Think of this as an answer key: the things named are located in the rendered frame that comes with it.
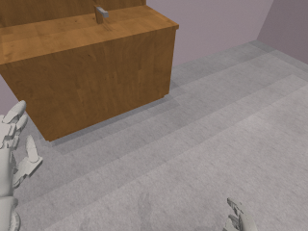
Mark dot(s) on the robot left forearm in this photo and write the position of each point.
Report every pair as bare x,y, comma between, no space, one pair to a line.
9,219

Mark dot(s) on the right robot hand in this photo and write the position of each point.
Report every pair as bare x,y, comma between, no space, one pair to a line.
244,222

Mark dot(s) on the tap lever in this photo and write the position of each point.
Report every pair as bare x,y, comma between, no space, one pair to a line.
104,13

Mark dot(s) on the left robot hand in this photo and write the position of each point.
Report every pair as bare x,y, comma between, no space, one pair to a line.
11,126

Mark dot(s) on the counter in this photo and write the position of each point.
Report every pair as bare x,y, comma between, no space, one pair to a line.
75,68

